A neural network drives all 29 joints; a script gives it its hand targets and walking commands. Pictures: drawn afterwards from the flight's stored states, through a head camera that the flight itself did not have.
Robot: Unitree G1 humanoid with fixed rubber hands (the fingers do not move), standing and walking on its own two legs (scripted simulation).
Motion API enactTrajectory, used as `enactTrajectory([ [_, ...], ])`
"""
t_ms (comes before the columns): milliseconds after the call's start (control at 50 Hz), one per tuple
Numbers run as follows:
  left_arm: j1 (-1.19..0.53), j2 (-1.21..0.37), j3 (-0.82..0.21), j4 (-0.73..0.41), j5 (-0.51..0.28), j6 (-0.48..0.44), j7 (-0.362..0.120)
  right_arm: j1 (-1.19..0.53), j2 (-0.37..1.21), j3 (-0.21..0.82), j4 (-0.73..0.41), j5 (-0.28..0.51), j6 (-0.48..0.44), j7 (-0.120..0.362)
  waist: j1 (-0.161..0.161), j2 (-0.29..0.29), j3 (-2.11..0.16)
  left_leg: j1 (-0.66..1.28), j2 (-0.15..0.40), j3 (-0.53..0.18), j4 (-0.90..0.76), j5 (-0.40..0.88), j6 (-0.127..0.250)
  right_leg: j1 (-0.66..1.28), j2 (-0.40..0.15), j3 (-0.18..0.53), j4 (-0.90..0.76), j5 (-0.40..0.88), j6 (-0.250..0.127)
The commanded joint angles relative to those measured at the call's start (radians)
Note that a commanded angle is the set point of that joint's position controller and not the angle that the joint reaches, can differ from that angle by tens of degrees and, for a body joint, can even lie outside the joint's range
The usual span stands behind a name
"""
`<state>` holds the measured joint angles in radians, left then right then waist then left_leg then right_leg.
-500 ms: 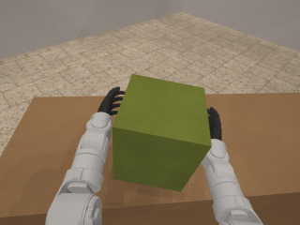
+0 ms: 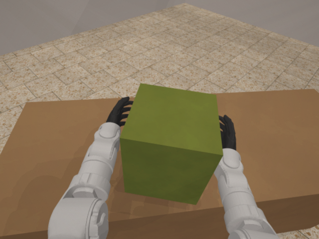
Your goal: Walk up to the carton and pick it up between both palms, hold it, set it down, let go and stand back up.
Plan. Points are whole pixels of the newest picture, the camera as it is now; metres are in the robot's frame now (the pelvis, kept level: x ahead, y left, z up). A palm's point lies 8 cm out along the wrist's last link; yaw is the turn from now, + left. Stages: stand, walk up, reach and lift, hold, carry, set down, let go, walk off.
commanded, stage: set down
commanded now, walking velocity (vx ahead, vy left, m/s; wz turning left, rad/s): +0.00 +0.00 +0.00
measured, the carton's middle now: (168, 145) +0.37 -0.09 +0.03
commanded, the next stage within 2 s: none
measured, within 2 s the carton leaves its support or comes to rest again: rests again in 1.04 s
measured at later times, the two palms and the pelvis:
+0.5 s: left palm (117, 129) +0.42 +0.05 +0.06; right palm (226, 147) +0.32 -0.24 +0.05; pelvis +0.02 -0.01 +0.00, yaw +1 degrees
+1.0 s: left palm (118, 136) +0.40 +0.05 +0.05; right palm (226, 158) +0.30 -0.23 +0.03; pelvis -0.01 -0.01 +0.00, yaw +1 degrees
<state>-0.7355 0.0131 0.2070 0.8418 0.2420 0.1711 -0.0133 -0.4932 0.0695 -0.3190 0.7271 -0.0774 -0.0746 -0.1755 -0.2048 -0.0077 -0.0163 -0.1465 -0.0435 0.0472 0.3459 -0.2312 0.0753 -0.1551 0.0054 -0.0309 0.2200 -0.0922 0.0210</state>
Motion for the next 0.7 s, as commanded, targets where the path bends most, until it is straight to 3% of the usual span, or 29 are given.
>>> enactTrajectory([
  [0,-0.564,-0.695,-0.335,-0.1,-0.065,-0.12,-0.134,-0.766,0.486,0.411,-0.25,-0.026,-0.113,0.132,-0.025,0.072,-0.626,0.314,0.083,-0.069,0.055,0.626,-0.193,0.076,0.06,-0.077,0.05,0.416,-0.01],
  [80,-0.525,-0.705,-0.33,-0.082,-0.06,-0.14,-0.134,-0.737,0.513,0.448,-0.261,-0.017,-0.104,0.126,-0.024,0.042,-0.615,0.245,0.064,-0.074,0.064,0.642,-0.173,0.143,0.059,-0.058,0.069,0.506,-0.006],
  [180,-0.478,-0.686,-0.301,-0.089,-0.039,-0.132,-0.154,-0.664,0.54,0.487,-0.274,0.002,-0.071,0.105,-0.026,0.009,-0.531,0.12,0.029,-0.074,0.03,0.537,-0.131,0.248,0.044,-0.027,0.099,0.623,0.008],
  [300,-0.456,-0.673,-0.314,-0.16,-0.033,-0.12,-0.165,-0.598,0.557,0.515,-0.301,0.013,-0.07,0.094,-0.027,0.035,-0.522,0.087,0.013,-0.069,0.02,0.531,-0.127,0.269,0.04,-0.016,0.121,0.693,0.015],
  [500,-0.463,-0.697,-0.373,-0.169,-0.04,-0.175,-0.142,-0.596,0.55,0.497,-0.278,-0.026,-0.145,0.11,-0.028,0.086,-0.616,0.183,0.046,-0.077,0.077,0.668,-0.17,0.145,0.054,-0.048,0.111,0.608,-0.002],
  [680,-0.495,-0.695,-0.303,-0.001,-0.01,-0.234,-0.143,-0.653,0.556,0.411,-0.146,-0.087,-0.197,0.117,-0.019,0.074,-0.568,0.119,0.062,-0.083,0.052,0.537,-0.161,0.113,0.046,-0.056,0.093,0.512,-0.013],
])
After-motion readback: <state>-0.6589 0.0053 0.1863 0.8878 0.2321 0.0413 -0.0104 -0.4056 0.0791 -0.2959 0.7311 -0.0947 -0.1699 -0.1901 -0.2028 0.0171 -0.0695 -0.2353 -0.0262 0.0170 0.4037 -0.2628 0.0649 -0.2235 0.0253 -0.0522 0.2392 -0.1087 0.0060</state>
